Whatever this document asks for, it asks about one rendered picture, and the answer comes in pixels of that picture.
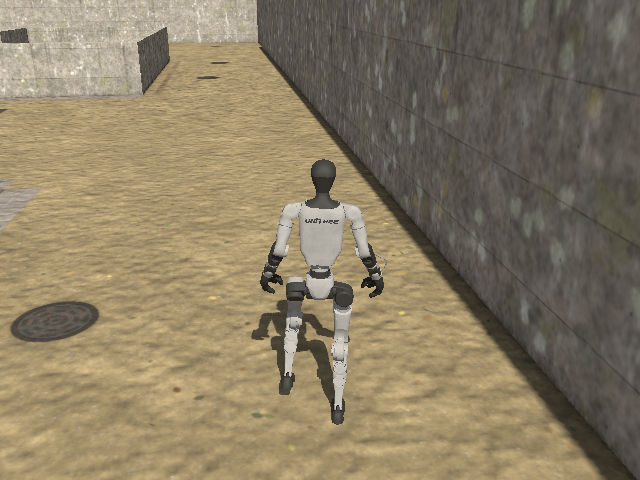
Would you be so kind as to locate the robot right forearm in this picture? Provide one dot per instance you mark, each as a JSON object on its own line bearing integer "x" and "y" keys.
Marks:
{"x": 372, "y": 265}

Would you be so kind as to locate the robot left forearm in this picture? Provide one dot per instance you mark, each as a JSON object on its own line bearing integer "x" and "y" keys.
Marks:
{"x": 272, "y": 263}

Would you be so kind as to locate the right robot hand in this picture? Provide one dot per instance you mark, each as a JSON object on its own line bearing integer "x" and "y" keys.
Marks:
{"x": 371, "y": 283}

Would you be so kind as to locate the left robot upper arm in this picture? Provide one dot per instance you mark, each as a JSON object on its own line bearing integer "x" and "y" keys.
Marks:
{"x": 289, "y": 212}

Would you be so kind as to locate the left robot hand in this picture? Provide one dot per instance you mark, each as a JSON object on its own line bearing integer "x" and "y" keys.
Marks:
{"x": 264, "y": 282}

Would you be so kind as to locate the right robot upper arm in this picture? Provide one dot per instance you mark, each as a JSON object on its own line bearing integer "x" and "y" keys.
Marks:
{"x": 354, "y": 214}

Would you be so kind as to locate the robot right shin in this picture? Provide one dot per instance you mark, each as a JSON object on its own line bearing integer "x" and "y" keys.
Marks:
{"x": 339, "y": 377}

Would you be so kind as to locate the humanoid robot torso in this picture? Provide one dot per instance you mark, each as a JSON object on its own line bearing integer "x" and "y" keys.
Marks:
{"x": 321, "y": 235}

